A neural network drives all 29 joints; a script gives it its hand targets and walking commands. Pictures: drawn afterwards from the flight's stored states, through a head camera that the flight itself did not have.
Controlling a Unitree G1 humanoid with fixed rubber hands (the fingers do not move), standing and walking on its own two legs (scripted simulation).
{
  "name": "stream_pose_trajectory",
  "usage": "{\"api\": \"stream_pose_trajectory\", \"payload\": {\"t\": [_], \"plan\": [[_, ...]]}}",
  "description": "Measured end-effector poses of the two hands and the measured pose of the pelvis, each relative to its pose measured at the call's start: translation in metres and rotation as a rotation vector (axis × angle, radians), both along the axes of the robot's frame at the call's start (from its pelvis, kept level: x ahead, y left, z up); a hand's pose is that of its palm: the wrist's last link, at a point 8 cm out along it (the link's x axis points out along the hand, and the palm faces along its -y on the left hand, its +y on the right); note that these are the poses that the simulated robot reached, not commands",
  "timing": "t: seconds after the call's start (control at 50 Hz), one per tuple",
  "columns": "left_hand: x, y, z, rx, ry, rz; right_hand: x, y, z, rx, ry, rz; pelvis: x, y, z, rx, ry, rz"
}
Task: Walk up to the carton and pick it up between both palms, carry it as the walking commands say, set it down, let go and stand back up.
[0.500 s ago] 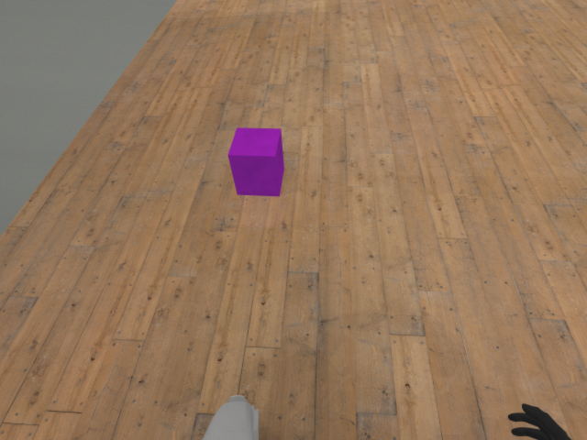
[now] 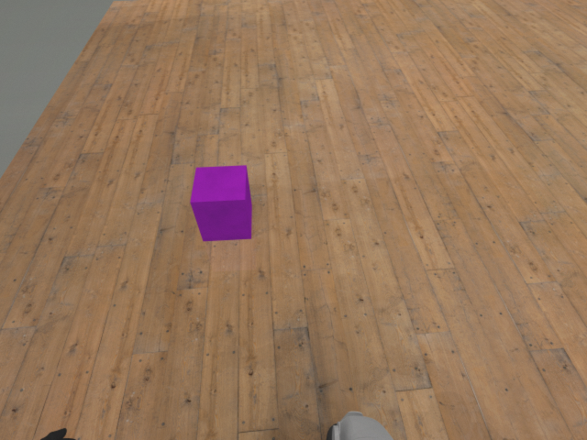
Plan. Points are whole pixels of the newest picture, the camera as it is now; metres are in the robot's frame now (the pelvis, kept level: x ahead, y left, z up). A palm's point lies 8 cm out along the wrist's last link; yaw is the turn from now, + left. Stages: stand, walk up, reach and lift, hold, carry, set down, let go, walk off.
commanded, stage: walk up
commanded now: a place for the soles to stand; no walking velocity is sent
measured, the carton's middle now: (224, 204) +1.11 +0.26 -0.65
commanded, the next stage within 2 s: none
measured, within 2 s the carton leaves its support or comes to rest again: neither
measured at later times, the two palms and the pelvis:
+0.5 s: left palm out of the picture +0.19 +0.44 -0.07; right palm (435, 287) +0.36 -0.26 -0.08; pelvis +0.20 +0.07 -0.02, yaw +2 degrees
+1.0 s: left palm out of the picture +0.40 +0.51 -0.04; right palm (377, 240) +0.49 -0.19 -0.11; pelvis +0.38 +0.14 -0.01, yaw +2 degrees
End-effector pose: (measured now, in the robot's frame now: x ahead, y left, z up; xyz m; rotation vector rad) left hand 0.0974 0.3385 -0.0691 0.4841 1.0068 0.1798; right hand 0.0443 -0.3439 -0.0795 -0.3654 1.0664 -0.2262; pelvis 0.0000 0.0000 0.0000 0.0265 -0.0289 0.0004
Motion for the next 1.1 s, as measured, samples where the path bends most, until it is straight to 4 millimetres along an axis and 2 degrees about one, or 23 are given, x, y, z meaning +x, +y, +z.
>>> {"api": "stream_pose_trajectory", "payload": {"t": [0.06,0.1,0.16,0.22,0.28,0.42,0.48,0.52,0.58,0.68,0.74,0.8,0.88,0.98,1.04,1.1], "plan": [[0.057,-0.004,0.007,0.02,-0.055,-0.036,0.01,-0.001,-0.015,0.019,0.04,-0.025,0.032,-0.002,-0.006,0.004,-0.001,-0.005],[0.09,-0.004,0.01,0.05,-0.113,-0.048,0.027,-0.001,-0.029,0.029,0.054,-0.018,0.051,-0.006,-0.015,-0.002,-0.005,0.0],[0.113,0.002,0.02,0.076,-0.161,-0.025,0.064,0.007,-0.038,0.044,0.055,0.011,0.073,-0.005,-0.016,-0.017,-0.013,0.01],[0.114,0.011,0.028,0.091,-0.155,0.02,0.11,0.016,-0.037,0.054,0.032,0.052,0.095,0.001,-0.012,-0.029,-0.013,0.025],[0.107,0.024,0.03,0.102,-0.119,0.06,0.154,0.024,-0.031,0.06,0.011,0.094,0.117,0.008,-0.007,-0.034,-0.008,0.034],[0.085,0.07,0.017,0.105,0.022,0.154,0.261,0.06,-0.012,0.049,-0.062,0.171,0.167,0.04,-0.007,-0.043,-0.004,0.038],[0.091,0.097,0.004,0.106,0.069,0.174,0.307,0.082,-0.003,0.025,-0.115,0.194,0.193,0.063,-0.013,-0.046,0.0,0.037],[0.104,0.114,-0.008,0.104,0.088,0.174,0.33,0.092,0.0,-0.01,-0.154,0.196,0.21,0.078,-0.021,-0.036,-0.003,0.036],[0.139,0.121,-0.019,0.078,0.09,0.158,0.342,0.103,0.005,-0.024,-0.169,0.158,0.229,0.09,-0.02,-0.026,-0.007,0.029],[0.205,0.116,-0.018,0.027,0.066,0.088,0.336,0.109,0.009,-0.031,-0.113,0.098,0.265,0.102,-0.01,-0.022,0.0,0.023],[0.243,0.115,-0.012,0.03,0.045,0.057,0.333,0.108,0.001,-0.02,-0.072,0.067,0.287,0.106,-0.009,-0.019,0.003,0.017],[0.277,0.12,-0.006,0.067,0.006,0.041,0.342,0.107,-0.015,-0.005,-0.041,0.057,0.312,0.105,-0.017,-0.018,0.002,0.016],[0.298,0.139,0.008,0.126,-0.031,0.079,0.376,0.122,-0.032,0.021,-0.015,0.074,0.339,0.113,-0.02,-0.035,0.001,0.024],[0.306,0.167,0.027,0.164,-0.016,0.127,0.435,0.151,-0.032,0.055,-0.033,0.127,0.37,0.132,-0.013,-0.035,0.001,0.035],[0.307,0.186,0.027,0.171,0.021,0.137,0.473,0.171,-0.027,0.063,-0.058,0.153,0.387,0.148,-0.013,-0.03,0.001,0.031],[0.313,0.209,0.017,0.167,0.062,0.144,0.51,0.191,-0.02,0.054,-0.097,0.168,0.406,0.168,-0.016,-0.027,0.001,0.025]]}}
